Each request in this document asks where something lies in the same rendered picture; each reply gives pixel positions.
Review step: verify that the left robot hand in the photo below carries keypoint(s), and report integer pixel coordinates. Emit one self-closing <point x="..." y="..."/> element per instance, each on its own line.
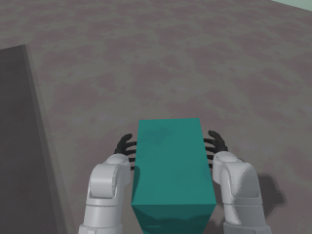
<point x="123" y="145"/>

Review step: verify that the robot right forearm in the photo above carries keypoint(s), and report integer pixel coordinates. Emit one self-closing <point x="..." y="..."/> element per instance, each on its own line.
<point x="241" y="196"/>

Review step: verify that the robot left forearm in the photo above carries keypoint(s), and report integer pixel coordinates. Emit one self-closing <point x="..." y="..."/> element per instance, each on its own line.
<point x="106" y="195"/>

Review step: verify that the right robot hand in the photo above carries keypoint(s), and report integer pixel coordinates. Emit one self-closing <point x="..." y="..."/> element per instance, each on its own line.
<point x="217" y="142"/>

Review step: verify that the carton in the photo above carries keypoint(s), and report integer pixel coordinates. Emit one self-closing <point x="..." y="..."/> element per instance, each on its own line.
<point x="173" y="191"/>

